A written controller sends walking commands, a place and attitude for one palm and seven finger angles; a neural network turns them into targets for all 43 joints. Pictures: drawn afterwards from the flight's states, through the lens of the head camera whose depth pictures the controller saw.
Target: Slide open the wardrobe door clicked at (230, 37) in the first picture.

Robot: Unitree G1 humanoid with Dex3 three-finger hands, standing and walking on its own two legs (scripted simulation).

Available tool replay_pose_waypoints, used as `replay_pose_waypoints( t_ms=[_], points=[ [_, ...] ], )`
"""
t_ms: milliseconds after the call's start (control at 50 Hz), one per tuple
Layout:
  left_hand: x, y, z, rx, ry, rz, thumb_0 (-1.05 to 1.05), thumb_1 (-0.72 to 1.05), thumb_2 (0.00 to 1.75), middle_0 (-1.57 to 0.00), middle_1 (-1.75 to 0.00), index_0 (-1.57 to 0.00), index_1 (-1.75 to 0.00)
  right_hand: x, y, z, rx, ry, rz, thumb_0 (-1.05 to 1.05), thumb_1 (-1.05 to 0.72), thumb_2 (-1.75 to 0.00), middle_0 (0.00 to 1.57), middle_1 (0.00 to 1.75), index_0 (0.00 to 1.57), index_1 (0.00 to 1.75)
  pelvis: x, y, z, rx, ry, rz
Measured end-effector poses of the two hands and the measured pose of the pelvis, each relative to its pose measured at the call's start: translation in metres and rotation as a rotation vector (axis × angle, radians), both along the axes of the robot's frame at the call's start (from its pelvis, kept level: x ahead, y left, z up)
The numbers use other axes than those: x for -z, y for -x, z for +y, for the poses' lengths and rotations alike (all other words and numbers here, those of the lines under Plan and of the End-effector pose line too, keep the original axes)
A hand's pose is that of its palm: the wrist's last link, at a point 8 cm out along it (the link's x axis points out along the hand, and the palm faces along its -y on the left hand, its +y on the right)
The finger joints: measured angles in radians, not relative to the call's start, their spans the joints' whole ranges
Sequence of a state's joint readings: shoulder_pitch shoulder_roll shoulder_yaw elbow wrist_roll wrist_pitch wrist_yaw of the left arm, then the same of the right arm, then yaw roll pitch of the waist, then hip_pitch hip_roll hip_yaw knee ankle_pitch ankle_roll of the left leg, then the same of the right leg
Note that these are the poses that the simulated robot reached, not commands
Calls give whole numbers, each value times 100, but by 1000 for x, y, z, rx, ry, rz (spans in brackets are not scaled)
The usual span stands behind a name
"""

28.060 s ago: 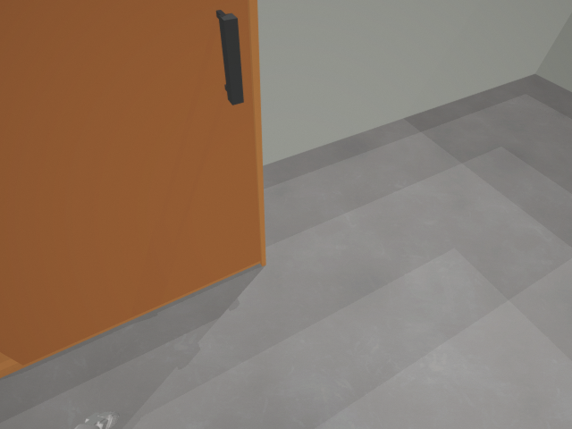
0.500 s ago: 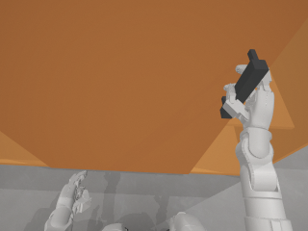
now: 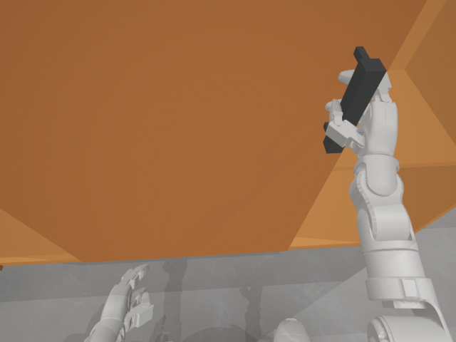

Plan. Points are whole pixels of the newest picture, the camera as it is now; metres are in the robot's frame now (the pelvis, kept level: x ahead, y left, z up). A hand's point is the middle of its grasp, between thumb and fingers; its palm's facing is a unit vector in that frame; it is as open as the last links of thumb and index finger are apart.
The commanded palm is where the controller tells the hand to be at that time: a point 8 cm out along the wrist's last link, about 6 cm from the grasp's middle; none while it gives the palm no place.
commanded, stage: step sideways, sliding the door along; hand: right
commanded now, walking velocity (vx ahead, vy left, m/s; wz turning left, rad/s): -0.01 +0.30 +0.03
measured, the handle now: (345, 103) +0.44 -0.21 +0.15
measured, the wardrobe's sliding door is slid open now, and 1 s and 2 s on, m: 0.47 0.52 0.52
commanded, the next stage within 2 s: stop walking and hold the door there in 0.76 s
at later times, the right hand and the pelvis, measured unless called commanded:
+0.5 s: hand (299, 122) +0.40 -0.13 +0.16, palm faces +0.32 +0.94 -0.06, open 6.6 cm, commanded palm +0.37 -0.10 +0.14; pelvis +0.01 +0.10 +0.02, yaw -1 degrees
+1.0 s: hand (302, 122) +0.41 -0.13 +0.15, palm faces +0.49 +0.84 -0.23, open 7.0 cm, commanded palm +0.36 -0.15 +0.13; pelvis +0.05 +0.19 +0.03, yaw +3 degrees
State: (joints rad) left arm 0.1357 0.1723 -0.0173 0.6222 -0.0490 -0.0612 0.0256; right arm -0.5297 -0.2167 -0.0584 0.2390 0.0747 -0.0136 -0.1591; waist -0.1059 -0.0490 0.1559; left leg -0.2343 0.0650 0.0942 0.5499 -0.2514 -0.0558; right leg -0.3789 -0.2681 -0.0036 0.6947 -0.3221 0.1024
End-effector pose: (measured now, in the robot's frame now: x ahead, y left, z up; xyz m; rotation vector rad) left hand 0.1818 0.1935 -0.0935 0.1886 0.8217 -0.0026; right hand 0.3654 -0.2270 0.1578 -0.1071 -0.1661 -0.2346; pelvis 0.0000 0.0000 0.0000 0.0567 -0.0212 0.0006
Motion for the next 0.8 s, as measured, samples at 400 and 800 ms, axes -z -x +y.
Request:
replay_pose_waypoints(
  t_ms=[400, 800],
  points=[
    [-26, 0, 72, 25, -60, 69, 1, 90, 89, -20, -30, -20, -30, -1, 1, 52, -6, -33, 20, 2, -71, -81, 36, 140, 21, 135, -24, 0, 66, 8, -52, -18],
    [-19, -34, 188, -30, -120, 46, 1, 90, 89, -20, -30, -20, -30, 2, 2, 67, 253, -42, -46, 2, -67, -83, 45, 140, 11, 134, -14, -31, 147, 14, -21, -7]
  ],
)
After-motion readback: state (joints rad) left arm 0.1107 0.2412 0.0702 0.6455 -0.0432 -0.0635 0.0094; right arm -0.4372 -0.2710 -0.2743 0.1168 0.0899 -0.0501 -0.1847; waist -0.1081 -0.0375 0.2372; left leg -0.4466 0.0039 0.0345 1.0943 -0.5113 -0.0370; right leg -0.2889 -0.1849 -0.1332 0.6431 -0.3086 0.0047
